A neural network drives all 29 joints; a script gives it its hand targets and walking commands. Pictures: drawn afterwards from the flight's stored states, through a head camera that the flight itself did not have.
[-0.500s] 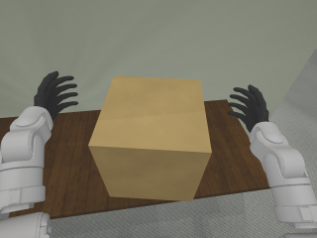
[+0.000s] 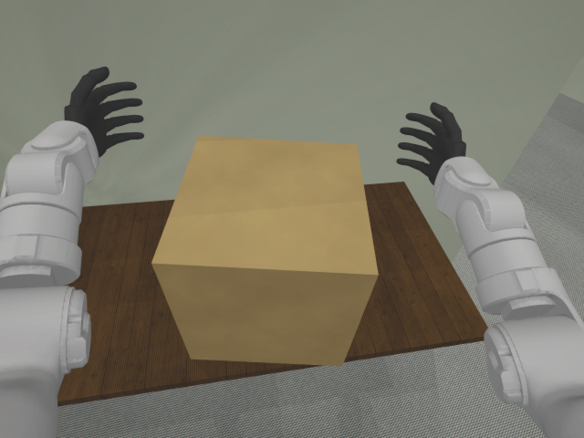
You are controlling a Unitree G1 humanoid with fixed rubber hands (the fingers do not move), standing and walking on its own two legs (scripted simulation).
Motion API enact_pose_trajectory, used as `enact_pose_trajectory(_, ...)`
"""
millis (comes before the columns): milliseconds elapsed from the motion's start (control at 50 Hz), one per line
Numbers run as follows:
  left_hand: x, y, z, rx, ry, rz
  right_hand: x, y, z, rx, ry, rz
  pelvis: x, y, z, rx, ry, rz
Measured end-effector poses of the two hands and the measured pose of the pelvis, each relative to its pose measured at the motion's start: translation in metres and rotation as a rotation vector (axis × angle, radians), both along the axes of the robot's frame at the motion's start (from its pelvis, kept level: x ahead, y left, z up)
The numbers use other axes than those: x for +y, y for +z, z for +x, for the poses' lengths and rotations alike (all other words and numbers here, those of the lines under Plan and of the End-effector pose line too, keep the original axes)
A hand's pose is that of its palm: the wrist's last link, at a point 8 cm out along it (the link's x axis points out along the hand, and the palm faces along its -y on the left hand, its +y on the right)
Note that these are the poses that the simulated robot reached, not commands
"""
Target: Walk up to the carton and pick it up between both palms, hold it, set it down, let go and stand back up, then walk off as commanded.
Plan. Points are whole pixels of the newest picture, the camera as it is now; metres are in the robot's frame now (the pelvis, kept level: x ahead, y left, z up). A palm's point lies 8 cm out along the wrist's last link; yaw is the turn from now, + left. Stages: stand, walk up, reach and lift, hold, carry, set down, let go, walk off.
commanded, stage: reach and lift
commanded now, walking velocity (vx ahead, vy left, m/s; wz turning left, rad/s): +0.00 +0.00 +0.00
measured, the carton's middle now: (272, 253) +0.38 +0.01 +0.02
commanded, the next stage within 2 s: none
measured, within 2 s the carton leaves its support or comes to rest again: neither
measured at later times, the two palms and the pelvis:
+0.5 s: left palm (117, 203) +0.42 +0.22 +0.11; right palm (403, 219) +0.37 -0.19 +0.09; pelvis +0.00 +0.00 +0.00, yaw +0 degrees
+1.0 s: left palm (132, 217) +0.42 +0.21 +0.09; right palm (401, 231) +0.37 -0.19 +0.07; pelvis +0.00 +0.00 -0.01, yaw +0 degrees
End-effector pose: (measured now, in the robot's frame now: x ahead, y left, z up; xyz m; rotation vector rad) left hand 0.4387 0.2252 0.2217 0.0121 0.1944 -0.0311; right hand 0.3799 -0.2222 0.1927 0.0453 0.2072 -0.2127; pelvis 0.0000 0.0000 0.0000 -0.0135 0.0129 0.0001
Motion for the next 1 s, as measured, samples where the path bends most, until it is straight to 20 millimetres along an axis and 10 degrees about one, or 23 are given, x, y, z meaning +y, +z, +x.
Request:
enact_pose_trajectory(360, 0.001, -0.099, -0.02, 0.063, 0.032, 0.046, 0.018, -0.092, -0.016, 0.073, -0.009, -0.02, 0.001, -0.001, -0.005, 0.019, 0.0, 0.004)
enact_pose_trajectory(800, -0.012, -0.15, -0.023, 0.046, 0.03, 0.047, 0.026, -0.133, -0.013, 0.05, -0.019, -0.042, 0.001, -0.007, 0.003, 0.099, 0.006, -0.014)
enact_pose_trajectory(1000, -0.019, -0.136, -0.017, 0.019, 0.023, 0.047, 0.027, -0.126, -0.008, 0.04, -0.02, -0.048, 0.004, -0.009, -0.003, 0.128, 0.0, -0.015)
